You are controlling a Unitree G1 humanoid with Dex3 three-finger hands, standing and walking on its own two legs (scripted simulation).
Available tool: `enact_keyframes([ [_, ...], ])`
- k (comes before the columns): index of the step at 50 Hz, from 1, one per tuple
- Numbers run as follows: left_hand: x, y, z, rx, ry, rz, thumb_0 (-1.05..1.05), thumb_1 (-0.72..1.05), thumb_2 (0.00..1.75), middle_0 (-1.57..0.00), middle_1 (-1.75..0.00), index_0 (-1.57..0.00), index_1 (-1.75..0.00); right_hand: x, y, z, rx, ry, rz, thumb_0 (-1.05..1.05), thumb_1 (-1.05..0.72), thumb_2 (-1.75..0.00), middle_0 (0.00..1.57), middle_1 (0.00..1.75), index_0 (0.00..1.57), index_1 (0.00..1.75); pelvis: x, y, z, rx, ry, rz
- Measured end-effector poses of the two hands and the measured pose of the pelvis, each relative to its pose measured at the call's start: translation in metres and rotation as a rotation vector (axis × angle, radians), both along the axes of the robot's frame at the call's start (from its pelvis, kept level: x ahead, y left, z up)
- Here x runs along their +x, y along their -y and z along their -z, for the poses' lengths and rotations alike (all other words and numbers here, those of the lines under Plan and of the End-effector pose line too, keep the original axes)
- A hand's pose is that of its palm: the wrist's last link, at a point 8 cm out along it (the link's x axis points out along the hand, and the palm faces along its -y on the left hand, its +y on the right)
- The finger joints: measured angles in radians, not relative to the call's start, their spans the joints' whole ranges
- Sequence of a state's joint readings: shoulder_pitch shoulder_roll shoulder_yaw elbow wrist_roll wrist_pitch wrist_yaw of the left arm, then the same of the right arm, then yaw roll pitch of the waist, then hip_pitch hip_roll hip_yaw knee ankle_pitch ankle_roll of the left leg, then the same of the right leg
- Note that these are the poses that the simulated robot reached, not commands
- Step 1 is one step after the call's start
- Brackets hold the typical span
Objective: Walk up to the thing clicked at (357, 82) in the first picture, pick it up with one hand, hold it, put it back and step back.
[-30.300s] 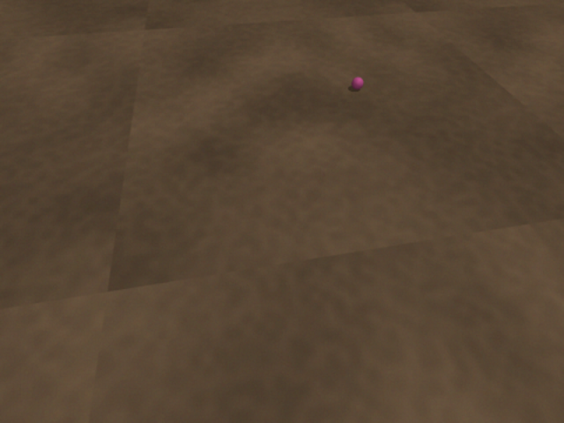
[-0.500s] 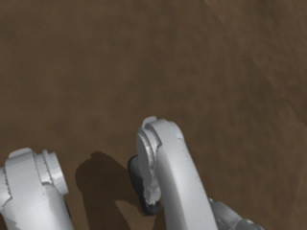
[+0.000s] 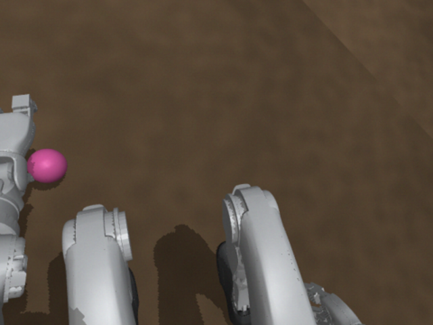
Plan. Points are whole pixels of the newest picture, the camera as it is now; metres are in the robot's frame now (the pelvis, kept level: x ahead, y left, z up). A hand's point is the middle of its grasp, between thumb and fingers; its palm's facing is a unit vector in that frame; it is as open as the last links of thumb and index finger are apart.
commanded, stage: withdraw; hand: left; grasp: from above
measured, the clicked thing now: (47, 165) +0.43 +0.31 -0.28
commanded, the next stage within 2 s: home in 0.54 s
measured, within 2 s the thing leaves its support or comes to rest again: neither
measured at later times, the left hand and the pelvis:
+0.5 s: hand (19, 170) +0.39 +0.30 -0.13, palm faces -0.50 -0.06 -0.87, open 13.8 cm; pelvis -0.02 -0.01 +0.03, yaw +4 degrees
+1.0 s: hand (0, 153) +0.39 +0.30 -0.05, palm faces -0.36 -0.20 -0.91, open 11.3 cm; pelvis -0.01 +0.00 +0.07, yaw +4 degrees
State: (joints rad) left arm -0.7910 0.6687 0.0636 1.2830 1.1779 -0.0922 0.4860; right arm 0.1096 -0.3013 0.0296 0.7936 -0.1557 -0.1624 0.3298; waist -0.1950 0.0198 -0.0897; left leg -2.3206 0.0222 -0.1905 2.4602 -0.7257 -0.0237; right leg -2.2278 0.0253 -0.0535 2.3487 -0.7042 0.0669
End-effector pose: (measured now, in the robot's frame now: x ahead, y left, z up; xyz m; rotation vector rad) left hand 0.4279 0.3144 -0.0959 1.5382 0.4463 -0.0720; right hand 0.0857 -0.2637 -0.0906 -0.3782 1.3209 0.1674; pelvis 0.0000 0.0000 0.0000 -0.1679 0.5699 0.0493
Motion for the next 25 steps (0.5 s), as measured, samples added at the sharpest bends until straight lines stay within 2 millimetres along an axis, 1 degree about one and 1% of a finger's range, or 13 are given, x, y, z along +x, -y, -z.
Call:
enact_keyframes([
  [4,-0.005,0.003,-0.043,0.005,-0.05,-0.006,0.0,-0.51,1.02,-0.1,-1.03,-0.09,-1.03,0.016,-0.001,-0.007,0.021,0.053,0.033,0.01,-0.91,-0.91,0.2,0.3,0.2,0.3,-0.006,0.003,-0.02,0.027,-0.006,-0.015],
  [6,-0.007,0.005,-0.06,0.001,-0.08,-0.003,0.0,-0.51,1.02,-0.1,-1.03,-0.1,-1.03,0.021,-0.001,-0.013,0.021,0.08,0.039,0.01,-0.91,-0.91,0.2,0.3,0.2,0.3,-0.009,0.005,-0.029,0.039,-0.002,-0.021],
  [9,-0.01,0.007,-0.077,-0.016,-0.124,0.005,0.0,-0.51,1.02,-0.11,-1.02,-0.1,-1.03,0.025,0.001,-0.023,0.005,0.112,0.043,0.01,-0.92,-0.91,0.2,0.3,0.2,0.3,-0.014,0.008,-0.039,0.052,0.008,-0.029],
  [12,-0.014,0.009,-0.084,-0.033,-0.154,0.024,0.0,-0.5,1.02,-0.12,-1.02,-0.1,-1.04,0.022,0.007,-0.032,-0.029,0.123,0.045,0.01,-0.92,-0.91,0.2,0.3,0.2,0.3,-0.018,0.011,-0.046,0.06,0.017,-0.034],
  [14,-0.018,0.01,-0.083,-0.038,-0.171,0.041,0.0,-0.5,1.02,-0.12,-1.02,-0.11,-1.04,0.017,0.012,-0.036,-0.057,0.117,0.046,0.01,-0.92,-0.91,0.2,0.3,0.2,0.3,-0.02,0.012,-0.048,0.064,0.02,-0.037],
  [17,-0.023,0.011,-0.074,-0.047,-0.192,0.068,0.0,-0.5,1.02,-0.12,-1.02,-0.11,-1.03,0.006,0.019,-0.038,-0.101,0.089,0.044,0.01,-0.92,-0.91,0.2,0.3,0.2,0.3,-0.022,0.014,-0.047,0.066,0.022,-0.038],
  [21,-0.029,0.011,-0.051,-0.063,-0.2,0.101,0.0,-0.5,1.01,-0.12,-1.01,-0.11,-1.02,-0.011,0.028,-0.036,-0.154,0.035,0.039,0.01,-0.91,-0.91,0.2,0.3,0.2,0.3,-0.023,0.014,-0.039,0.062,0.023,-0.035],
  [25,-0.031,0.012,-0.024,-0.076,-0.186,0.126,0.0,-0.49,1.0,-0.13,-1.0,-0.12,-1.01,-0.027,0.031,-0.029,-0.194,-0.016,0.035,0.01,-0.91,-0.91,0.2,0.3,0.2,0.3,-0.023,0.012,-0.026,0.055,0.026,-0.031],
])
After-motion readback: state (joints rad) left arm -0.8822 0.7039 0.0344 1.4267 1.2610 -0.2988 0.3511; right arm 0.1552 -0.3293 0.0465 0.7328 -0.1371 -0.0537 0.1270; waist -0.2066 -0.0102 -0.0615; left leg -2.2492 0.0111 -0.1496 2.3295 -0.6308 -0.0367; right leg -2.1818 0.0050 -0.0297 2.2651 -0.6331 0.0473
